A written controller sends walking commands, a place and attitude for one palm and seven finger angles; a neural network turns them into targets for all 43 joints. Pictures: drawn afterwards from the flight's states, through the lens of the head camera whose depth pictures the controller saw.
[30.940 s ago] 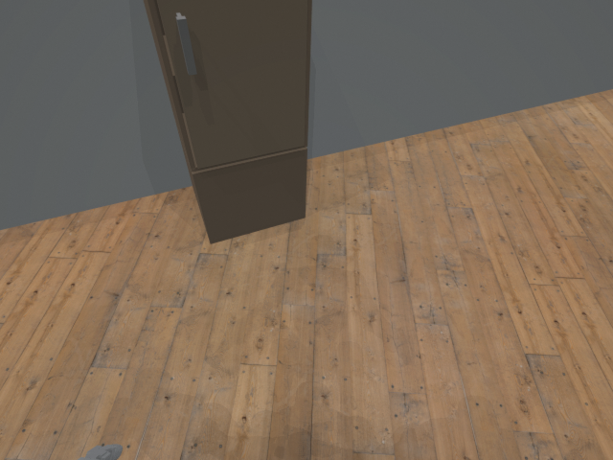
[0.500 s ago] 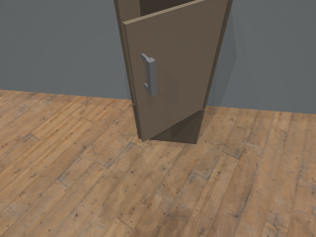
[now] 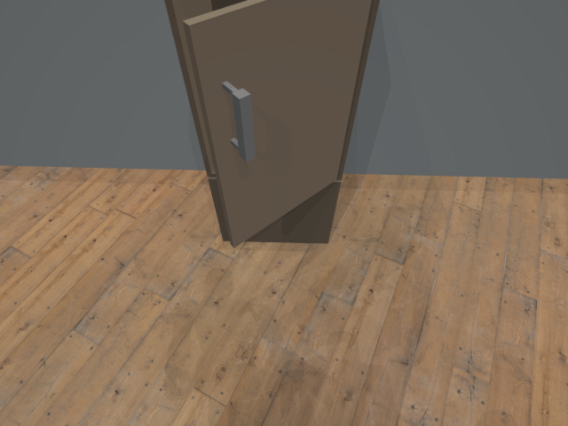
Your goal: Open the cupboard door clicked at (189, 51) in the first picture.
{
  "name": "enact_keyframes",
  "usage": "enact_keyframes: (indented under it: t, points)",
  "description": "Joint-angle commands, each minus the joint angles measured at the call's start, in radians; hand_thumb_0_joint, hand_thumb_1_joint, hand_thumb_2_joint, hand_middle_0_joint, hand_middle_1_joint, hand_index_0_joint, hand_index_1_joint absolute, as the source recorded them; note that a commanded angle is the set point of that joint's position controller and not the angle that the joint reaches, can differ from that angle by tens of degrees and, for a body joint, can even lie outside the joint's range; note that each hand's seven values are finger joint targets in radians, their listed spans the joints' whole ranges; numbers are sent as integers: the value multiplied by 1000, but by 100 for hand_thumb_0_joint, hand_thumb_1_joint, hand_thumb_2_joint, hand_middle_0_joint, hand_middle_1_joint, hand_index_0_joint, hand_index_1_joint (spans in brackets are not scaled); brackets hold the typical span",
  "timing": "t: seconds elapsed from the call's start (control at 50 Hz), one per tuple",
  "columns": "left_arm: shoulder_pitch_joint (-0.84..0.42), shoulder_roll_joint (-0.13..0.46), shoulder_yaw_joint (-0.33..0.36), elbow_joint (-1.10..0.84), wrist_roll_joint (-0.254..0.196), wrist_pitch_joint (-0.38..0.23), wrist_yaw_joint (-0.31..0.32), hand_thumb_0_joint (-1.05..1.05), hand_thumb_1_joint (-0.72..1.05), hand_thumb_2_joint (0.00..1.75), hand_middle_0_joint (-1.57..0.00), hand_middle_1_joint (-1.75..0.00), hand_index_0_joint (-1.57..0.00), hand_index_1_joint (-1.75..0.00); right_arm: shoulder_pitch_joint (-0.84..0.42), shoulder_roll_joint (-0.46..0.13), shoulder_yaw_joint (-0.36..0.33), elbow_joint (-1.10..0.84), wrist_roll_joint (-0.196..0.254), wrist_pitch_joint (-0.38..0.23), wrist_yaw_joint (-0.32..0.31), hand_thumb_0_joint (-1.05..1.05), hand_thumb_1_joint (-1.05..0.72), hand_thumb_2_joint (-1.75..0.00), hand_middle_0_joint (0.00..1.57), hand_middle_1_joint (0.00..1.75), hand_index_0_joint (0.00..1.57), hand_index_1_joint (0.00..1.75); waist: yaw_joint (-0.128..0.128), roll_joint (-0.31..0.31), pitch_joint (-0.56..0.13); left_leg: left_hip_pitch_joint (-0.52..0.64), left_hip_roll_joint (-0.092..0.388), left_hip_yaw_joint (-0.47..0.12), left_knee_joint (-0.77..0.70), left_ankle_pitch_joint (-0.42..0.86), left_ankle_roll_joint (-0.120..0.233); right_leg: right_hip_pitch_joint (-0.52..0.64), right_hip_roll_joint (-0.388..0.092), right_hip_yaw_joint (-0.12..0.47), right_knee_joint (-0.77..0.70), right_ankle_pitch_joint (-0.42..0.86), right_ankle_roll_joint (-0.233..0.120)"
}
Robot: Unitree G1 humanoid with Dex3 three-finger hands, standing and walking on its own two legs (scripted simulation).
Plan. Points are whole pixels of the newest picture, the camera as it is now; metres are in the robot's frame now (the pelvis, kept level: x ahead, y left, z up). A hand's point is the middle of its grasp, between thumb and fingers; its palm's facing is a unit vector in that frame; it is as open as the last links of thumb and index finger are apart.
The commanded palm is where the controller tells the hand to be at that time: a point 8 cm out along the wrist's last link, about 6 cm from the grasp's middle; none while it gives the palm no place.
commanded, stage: walk to a spot facing it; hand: left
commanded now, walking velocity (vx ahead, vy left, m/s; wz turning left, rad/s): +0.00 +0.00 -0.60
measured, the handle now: (238, 122) +0.59 +0.12 +0.08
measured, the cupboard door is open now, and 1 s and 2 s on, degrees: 41 41 41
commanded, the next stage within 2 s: none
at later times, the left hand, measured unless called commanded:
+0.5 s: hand out of the picture +0.09 +0.17 -0.16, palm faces -0.21 -0.94 -0.26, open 7.4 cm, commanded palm none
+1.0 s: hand (231, 394) +0.19 +0.10 -0.17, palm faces -0.54 -0.79 -0.29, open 7.4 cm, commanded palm none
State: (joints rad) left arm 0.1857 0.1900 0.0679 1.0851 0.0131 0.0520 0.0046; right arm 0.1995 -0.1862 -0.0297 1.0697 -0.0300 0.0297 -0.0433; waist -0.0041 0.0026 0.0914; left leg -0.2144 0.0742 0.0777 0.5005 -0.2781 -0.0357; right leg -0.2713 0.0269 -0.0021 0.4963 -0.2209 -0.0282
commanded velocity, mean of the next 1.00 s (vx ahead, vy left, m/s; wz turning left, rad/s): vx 0.00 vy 0.00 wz -0.60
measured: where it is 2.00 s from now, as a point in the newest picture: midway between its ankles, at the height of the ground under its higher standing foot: outside the picture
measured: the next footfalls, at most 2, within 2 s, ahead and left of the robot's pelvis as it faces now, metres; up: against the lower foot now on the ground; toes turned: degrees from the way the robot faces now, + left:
left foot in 0.58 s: +0.08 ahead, +0.11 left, +0.00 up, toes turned -20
right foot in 0.86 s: -0.01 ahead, -0.16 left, +0.00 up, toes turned -31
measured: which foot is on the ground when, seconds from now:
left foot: down 0.00-0.20, up 0.22-0.56, down 0.58-0.86, up 0.88-1.00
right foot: down 0.00-0.58, up 0.60-0.84, down 0.86-1.00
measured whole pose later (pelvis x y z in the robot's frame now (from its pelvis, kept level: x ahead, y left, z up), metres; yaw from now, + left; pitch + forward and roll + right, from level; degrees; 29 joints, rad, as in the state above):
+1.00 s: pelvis -0.01 -0.03 -0.01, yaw -35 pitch +1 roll +1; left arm 0.16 0.25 0.07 0.90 0.02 0.04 0.00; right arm 0.15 -0.26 -0.05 0.90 -0.01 0.06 -0.02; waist 0.00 0.00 0.14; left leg -0.45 0.07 0.04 1.04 -0.52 -0.05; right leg -0.35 0.03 0.07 0.58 -0.26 -0.02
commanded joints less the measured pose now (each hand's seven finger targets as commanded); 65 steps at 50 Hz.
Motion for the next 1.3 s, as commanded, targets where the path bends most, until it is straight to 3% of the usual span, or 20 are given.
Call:
enact_keyframes:
  t: [0.0, 0.06, 0.14, 0.18, 0.22, 0.5, 0.54, 0.56, 0.6, 0.66, 0.74, 0.8, 0.84, 0.88, 0.98, 1.08, 1.12, 1.14, 1.16, 1.28]
  points:
    - [-18, 114, 34, -118, 7, -12, -9, 0, 90, 90, -20, -30, -20, -30, 75, -201, -53, -64, -4, -14, -16, 0, -90, -90, 20, 30, 20, 30, -14, 207, -78, 47, 245, -209, -196, 121, 145, -105, -12, 3, 214, -46, 10]
    - [-37, 101, 39, -150, 6, -1, -17, 0, 90, 90, -20, -30, -20, -30, 61, -200, -52, -92, -11, -21, -19, 0, -90, -90, 20, 30, 20, 30, -9, 222, -68, 61, 326, -212, -207, 319, 226, -181, -37, 11, 463, -327, 21]
    - [91, 104, 44, -132, 5, -22, -26, 0, 90, 90, -20, -30, -20, -30, -13, -212, -61, -130, -4, -18, -11, 0, -90, -90, 20, 30, 20, 30, 68, 90, -107, 18, 210, -21, 43, 368, 95, 51, -33, -36, 56, -44, 19]
    - [167, 281, 82, -113, 18, -39, 4, 0, 90, 90, -20, -30, -20, -30, -57, -104, -52, -197, 18, -7, 2, 0, -90, -90, 20, 30, 20, 30, 96, -391, -84, -333, -46, 57, 483, -329, -17, 210, -373, 504, -218, 458, -119]
    - [100, 276, 72, -145, 4, -28, 10, 0, 90, 90, -20, -30, -20, -30, -39, -131, -55, -191, 22, 5, 14, 0, -90, -90, 20, 30, 20, 30, 58, -227, -59, -340, 0, -86, 657, -300, 0, 73, -362, 481, -221, 118, -223]
    - [11, 211, 63, -204, 6, -24, 18, 0, 90, 90, -20, -30, -20, -30, -18, -116, -44, -206, 34, -18, -3, 0, -90, -90, 20, 30, 20, 30, -23, -130, -176, 16, -66, -93, -14, -9, 4, 54, -146, 432, -35, 405, -97]
    - [19, 122, 42, -242, -11, -21, 2, 0, 90, 90, -20, -30, -20, -30, 22, -249, -68, -207, 13, -34, -12, 0, -90, -90, 20, 30, 20, 30, -33, 248, -181, 279, 264, -424, -220, 116, 113, -292, 59, 215, 193, -147, 16]
    - [-17, 141, 42, -258, -3, -22, -5, 0, 90, 90, -20, -30, -20, -30, 27, -284, -70, -220, 1, -27, -17, 0, -90, -90, 20, 30, 20, 30, -38, 302, -144, 223, 414, -510, -238, 267, 219, -331, 45, 73, 423, -415, 58]
    - [-22, 155, 52, -262, 12, -17, -23, 0, 90, 90, -20, -30, -20, -30, -27, -233, -51, -247, -12, -31, -15, 0, -90, -90, 20, 30, 20, 30, -3, 119, -95, 61, 353, -379, -224, 299, 253, -288, -7, 60, 606, -329, 75]
    - [-40, 131, 45, -261, 9, -7, -41, 0, 90, 90, -20, -30, -20, -30, -58, -202, -45, -257, -11, -31, -13, 0, -90, -90, 20, 30, 20, 30, 18, 223, -71, 74, 226, -147, -133, 528, 175, -284, -33, 13, 569, -268, 85]
    - [-53, 119, 28, -276, 5, -17, -49, 0, 90, 90, -20, -30, -20, -30, 14, -239, -59, -240, -11, -28, -5, 0, -90, -90, 20, 30, 20, 30, -11, 210, -140, 137, 220, -66, -54, 574, 138, -147, -14, -78, 297, -237, 68]
    - [58, 149, 40, -241, 3, -25, -46, 0, 90, 90, -20, -30, -20, -30, -19, -251, -67, -251, 1, -18, 5, 0, -90, -90, 20, 30, 20, 30, 49, 140, -152, -2, 185, -11, 100, 359, 70, 101, -6, -82, 12, 14, 37]
    - [164, 349, 79, -212, 17, -43, -13, 0, 90, 90, -20, -30, -20, -30, -76, -123, -43, -326, 23, -12, 20, 0, -90, -90, 20, 30, 20, 30, 106, -372, -177, -363, -34, 54, 547, -384, -28, 290, -404, 496, -171, 498, -153]
    - [105, 344, 73, -230, 6, -29, -1, 0, 90, 90, -20, -30, -20, -30, -67, -154, -41, -313, 30, -6, 25, 0, -90, -90, 20, 30, 20, 30, 79, -269, -105, -385, 25, -86, 674, -348, -9, 117, -403, 499, -200, 86, -244]
    - [-3, 260, 52, -257, 17, -30, 13, 0, 90, 90, -20, -30, -20, -30, -38, -117, -35, -255, 24, -5, 25, 0, -90, -90, 20, 30, 20, 30, 15, -142, -156, -210, -21, -42, 411, -202, -22, 65, -235, 345, -108, 304, -168]
    - [-63, 231, 44, -264, 5, -15, 2, 0, 90, 90, -20, -30, -20, -30, 106, -140, -39, -210, 26, -19, 10, 0, -90, -90, 20, 30, 20, 30, -55, -124, -150, 84, -49, -45, -12, 16, -5, -115, -138, 333, -42, 92, -65]
    - [-39, 133, 22, -298, -12, -8, -15, 0, 90, 90, -20, -30, -20, -30, 116, -305, -69, -227, -3, -34, -1, 0, -90, -90, 20, 30, 20, 30, -49, 351, -134, 170, 360, -511, -278, -48, 157, -365, 61, 76, 340, -367, 46]
    - [-68, 176, 27, -303, 0, -12, -18, 0, 90, 90, -20, -30, -20, -30, 105, -312, -64, -239, -4, -35, -4, 0, -90, -90, 20, 30, 20, 30, -49, 258, -122, 95, 430, -526, -268, 17, 228, -325, -9, 75, 494, -390, 53]
    - [-70, 174, 35, -319, -1, -17, -30, 0, 90, 90, -20, -30, -20, -30, 50, -301, -61, -270, -9, -36, -11, 0, -90, -90, 20, 30, 20, 30, -20, 150, -113, 3, 410, -465, -256, 85, 256, -271, -42, 58, 554, -353, 66]
    - [-94, 109, 18, -288, 2, -10, -52, 0, 90, 90, -20, -30, -20, -30, 73, -241, -49, -233, -14, -36, -3, 0, -90, -90, 20, 30, 20, 30, -20, 225, -128, 97, 229, -76, -93, 519, 140, -174, -26, -69, 356, -271, 68]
